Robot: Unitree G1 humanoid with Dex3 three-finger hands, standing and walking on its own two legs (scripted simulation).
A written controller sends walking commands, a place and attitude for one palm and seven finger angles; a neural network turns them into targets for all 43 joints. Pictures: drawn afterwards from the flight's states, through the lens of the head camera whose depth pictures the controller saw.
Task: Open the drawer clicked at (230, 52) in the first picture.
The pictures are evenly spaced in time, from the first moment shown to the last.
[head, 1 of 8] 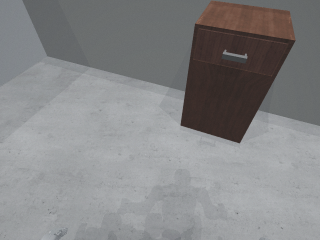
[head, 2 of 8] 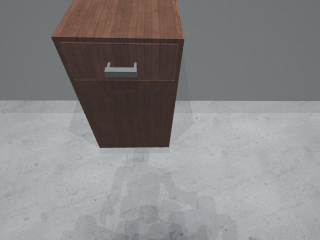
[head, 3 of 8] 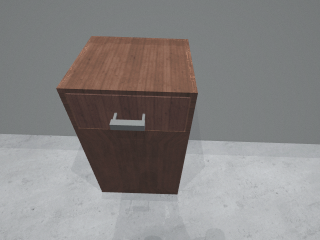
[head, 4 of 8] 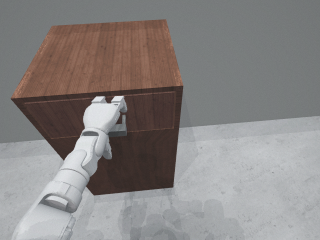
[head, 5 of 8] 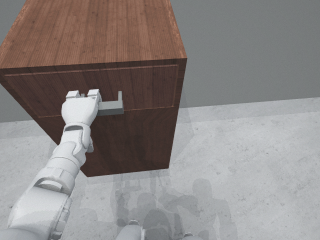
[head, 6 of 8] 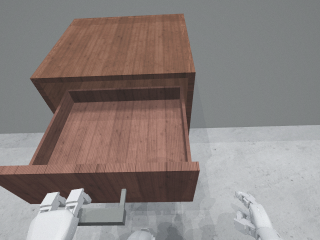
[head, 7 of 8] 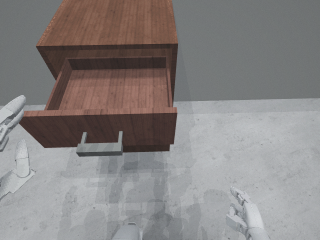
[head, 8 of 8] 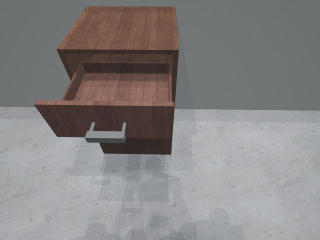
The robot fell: no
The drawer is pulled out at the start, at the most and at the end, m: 0.00 0.30 0.29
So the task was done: yes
